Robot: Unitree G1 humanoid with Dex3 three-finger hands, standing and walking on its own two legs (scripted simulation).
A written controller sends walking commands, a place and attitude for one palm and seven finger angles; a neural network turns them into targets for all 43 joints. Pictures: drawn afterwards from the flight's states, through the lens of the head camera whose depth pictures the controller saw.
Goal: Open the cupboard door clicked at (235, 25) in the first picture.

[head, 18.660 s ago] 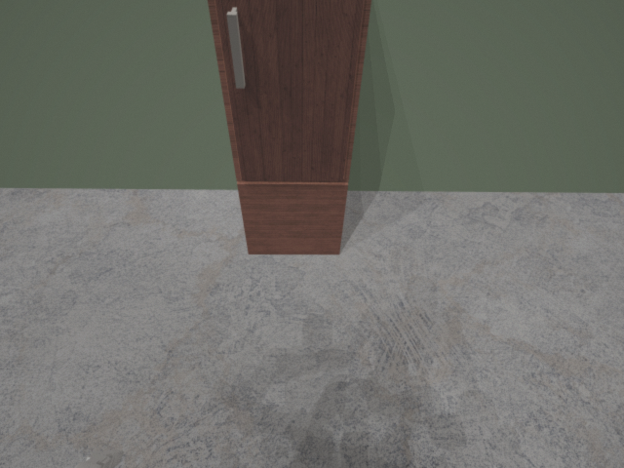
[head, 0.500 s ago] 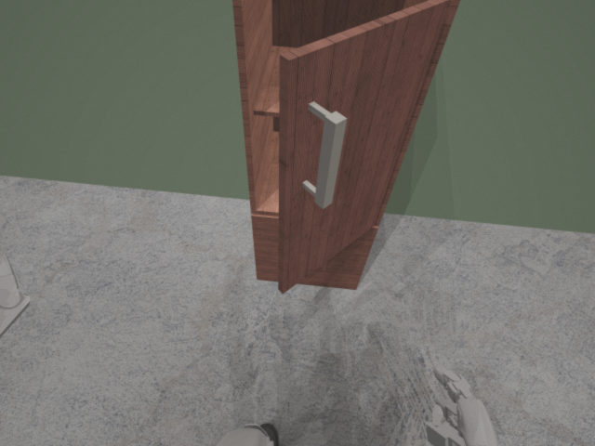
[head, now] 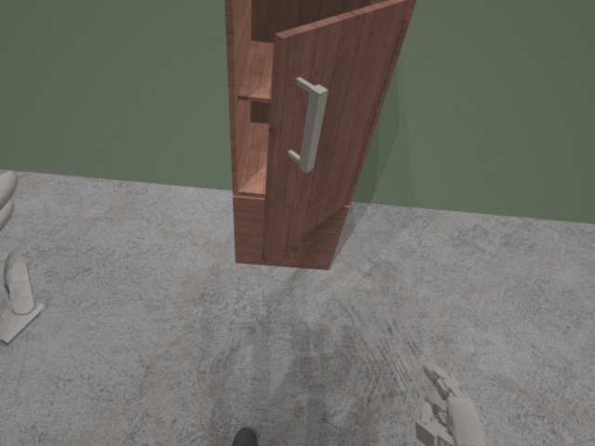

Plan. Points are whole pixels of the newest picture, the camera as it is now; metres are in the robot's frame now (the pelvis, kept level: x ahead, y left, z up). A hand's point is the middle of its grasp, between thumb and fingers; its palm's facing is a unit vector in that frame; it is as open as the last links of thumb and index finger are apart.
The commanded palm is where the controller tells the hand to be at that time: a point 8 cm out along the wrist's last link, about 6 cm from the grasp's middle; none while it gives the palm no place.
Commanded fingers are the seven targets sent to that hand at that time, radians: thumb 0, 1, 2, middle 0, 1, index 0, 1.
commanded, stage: stop stepping back and stand still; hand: left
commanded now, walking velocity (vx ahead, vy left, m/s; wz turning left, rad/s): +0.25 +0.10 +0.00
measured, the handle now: (304, 127) +0.62 +0.03 +0.09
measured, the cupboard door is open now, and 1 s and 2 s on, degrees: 46 46 46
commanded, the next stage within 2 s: let the arm hang, fingers relaxed in 0.68 s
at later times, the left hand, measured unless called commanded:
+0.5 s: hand (9, 384) +0.14 +0.24 +0.17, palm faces +0.35 -0.79 -0.51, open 7.4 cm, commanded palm +0.08 +0.29 +0.17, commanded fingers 0.00 0.90 0.90 -0.20 -0.30 -0.20 -0.30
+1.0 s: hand out of the picture +0.08 +0.22 -0.14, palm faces +0.01 -0.96 -0.27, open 7.4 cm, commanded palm none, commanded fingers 0.00 0.90 0.90 -0.20 -0.30 -0.20 -0.30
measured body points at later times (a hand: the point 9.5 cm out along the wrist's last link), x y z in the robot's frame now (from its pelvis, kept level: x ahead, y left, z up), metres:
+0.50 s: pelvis -0.07 +0.00 -0.01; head -0.08 +0.01 +0.44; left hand +0.12 +0.28 +0.20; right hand +0.06 -0.24 -0.09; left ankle -0.01 +0.11 -0.74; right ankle -0.07 -0.08 -0.74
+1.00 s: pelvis -0.06 +0.02 -0.02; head -0.05 +0.01 +0.43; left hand +0.08 +0.27 -0.12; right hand +0.08 -0.23 -0.14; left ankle -0.02 +0.14 -0.74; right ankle -0.07 -0.08 -0.74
